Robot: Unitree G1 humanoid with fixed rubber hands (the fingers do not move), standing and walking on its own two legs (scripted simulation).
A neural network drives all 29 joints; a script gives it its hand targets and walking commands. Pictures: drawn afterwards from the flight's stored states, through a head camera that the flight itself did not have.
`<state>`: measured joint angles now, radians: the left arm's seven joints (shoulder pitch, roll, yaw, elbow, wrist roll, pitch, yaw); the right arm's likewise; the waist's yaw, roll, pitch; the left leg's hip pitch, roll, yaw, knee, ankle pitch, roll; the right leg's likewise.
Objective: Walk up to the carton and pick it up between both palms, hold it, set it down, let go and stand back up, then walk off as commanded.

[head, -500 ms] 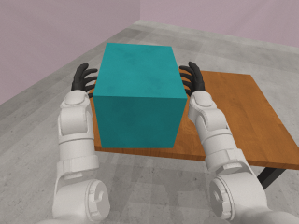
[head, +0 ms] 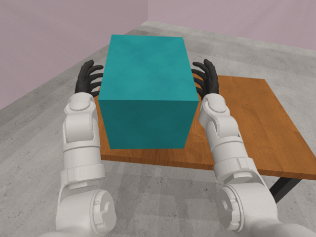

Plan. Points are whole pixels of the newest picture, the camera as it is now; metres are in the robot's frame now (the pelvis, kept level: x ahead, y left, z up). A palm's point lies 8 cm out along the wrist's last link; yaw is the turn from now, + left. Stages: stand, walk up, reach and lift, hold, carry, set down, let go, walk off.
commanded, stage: set down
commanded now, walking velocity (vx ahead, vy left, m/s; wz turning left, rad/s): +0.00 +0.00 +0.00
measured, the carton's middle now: (147, 91) +0.45 +0.01 +0.17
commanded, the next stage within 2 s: none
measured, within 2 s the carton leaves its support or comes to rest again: neither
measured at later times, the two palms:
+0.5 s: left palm (95, 103) +0.42 +0.15 +0.16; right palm (202, 101) +0.42 -0.14 +0.15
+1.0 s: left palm (109, 110) +0.42 +0.12 +0.13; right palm (210, 106) +0.43 -0.17 +0.13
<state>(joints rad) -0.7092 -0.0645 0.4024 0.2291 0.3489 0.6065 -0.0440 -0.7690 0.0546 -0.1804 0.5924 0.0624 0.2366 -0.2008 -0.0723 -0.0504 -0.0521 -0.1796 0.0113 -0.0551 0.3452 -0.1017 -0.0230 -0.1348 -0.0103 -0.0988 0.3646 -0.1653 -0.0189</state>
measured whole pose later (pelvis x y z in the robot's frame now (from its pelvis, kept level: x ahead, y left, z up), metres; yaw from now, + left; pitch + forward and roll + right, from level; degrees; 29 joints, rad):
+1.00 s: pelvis +0.03 -0.04 +0.00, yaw -1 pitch -2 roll +0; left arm -0.66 -0.10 0.37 0.40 0.37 0.40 0.04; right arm -0.79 -0.01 -0.20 0.94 -0.02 -0.10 -0.12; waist 0.00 -0.06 0.03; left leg -0.17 0.08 -0.05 0.34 -0.14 -0.07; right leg -0.13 0.05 -0.10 0.36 -0.21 -0.03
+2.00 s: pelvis +0.05 -0.04 +0.00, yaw -1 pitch +0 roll +0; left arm -0.66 -0.17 0.37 0.48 0.37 0.31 0.14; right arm -0.86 -0.05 -0.42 1.14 -0.11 -0.14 0.01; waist 0.05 -0.05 0.03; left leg -0.17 0.08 -0.05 0.34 -0.18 -0.08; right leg -0.14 0.05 -0.10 0.36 -0.24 -0.05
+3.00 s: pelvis +0.06 -0.05 +0.00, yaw -1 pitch +6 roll +0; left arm -0.66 -0.18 0.37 0.49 0.37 0.23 0.18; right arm -0.94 -0.07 -0.50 1.21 -0.18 -0.20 0.06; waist 0.06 -0.05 0.02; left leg -0.27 0.08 -0.05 0.34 -0.17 -0.09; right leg -0.24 0.06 -0.10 0.36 -0.24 -0.06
